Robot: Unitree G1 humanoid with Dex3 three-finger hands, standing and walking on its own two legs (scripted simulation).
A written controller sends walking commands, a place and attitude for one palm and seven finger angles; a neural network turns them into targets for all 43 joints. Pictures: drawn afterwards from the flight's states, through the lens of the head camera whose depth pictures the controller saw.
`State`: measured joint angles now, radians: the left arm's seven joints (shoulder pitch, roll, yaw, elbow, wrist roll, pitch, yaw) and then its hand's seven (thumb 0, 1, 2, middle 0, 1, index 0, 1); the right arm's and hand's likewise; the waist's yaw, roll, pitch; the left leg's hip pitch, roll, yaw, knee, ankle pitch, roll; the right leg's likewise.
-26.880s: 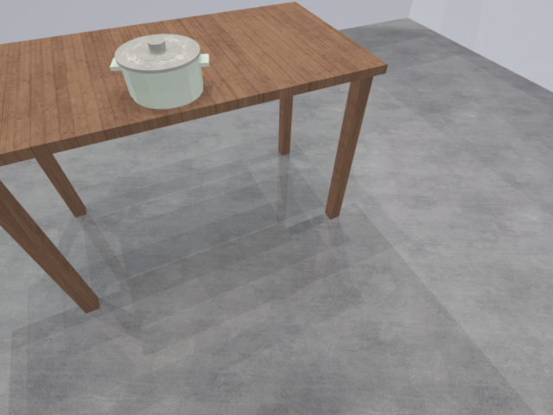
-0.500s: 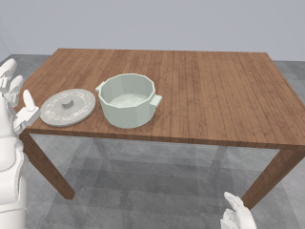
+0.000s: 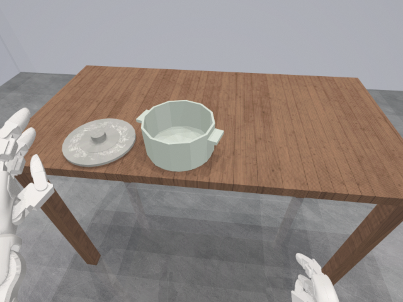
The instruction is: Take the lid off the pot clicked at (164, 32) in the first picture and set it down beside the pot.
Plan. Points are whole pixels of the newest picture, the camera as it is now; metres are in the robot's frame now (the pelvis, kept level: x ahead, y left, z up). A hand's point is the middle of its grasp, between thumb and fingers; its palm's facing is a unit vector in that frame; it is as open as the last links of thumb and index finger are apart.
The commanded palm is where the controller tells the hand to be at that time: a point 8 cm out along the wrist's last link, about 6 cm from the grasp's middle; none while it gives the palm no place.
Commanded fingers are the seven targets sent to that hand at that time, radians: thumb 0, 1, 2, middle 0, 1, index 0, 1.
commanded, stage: draw the hand back to the body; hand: left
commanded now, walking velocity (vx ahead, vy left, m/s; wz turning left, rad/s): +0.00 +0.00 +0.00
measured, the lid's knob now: (98, 135) +0.52 +0.38 +0.02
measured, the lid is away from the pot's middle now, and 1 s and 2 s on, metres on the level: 0.24 0.24 0.24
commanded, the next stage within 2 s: step back with the hand held close in 0.20 s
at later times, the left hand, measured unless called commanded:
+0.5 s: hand (42, 188) +0.20 +0.26 +0.20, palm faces +0.41 -0.81 -0.42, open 7.4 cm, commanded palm +0.13 +0.30 +0.21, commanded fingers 0.00 0.90 0.90 -0.20 -0.30 -0.20 -0.30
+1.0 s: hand (12, 235) +0.13 +0.26 +0.20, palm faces +0.41 -0.81 -0.43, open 7.4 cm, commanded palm +0.06 +0.31 +0.21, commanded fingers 0.00 0.90 0.90 -0.20 -0.30 -0.20 -0.30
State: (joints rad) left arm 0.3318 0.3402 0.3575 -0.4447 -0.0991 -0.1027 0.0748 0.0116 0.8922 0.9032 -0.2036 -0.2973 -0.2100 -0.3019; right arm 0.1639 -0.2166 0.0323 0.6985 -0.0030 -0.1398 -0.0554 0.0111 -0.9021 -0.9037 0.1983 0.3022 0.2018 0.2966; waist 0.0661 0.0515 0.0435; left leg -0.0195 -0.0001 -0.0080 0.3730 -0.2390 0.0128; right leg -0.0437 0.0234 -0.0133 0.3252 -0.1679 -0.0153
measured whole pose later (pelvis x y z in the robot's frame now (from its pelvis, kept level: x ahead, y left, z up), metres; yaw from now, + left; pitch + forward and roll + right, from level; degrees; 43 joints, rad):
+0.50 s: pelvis +0.00 +0.02 +0.00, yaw +0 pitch -2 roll -1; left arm 0.46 0.38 0.42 -0.58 -0.06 -0.19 0.08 0.01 0.89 0.90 -0.20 -0.30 -0.21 -0.30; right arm 0.16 -0.22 0.03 0.60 0.00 -0.06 -0.04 0.01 -0.90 -0.90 0.20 0.30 0.20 0.30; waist 0.03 0.03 0.03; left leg -0.15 -0.02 0.00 0.43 -0.25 0.04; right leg -0.16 0.01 -0.01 0.36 -0.17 0.01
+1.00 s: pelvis -0.06 +0.03 -0.02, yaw +1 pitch +0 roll -2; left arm 0.53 0.40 0.44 -0.69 -0.05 -0.25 0.14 0.01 0.89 0.90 -0.21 -0.30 -0.21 -0.30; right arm 0.24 -0.22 -0.01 0.58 0.02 -0.06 -0.06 0.01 -0.90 -0.90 0.20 0.30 0.20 0.30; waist -0.02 0.01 0.03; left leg -0.38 -0.03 -0.01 0.65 -0.26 0.05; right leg -0.37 -0.01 -0.02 0.54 -0.16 0.02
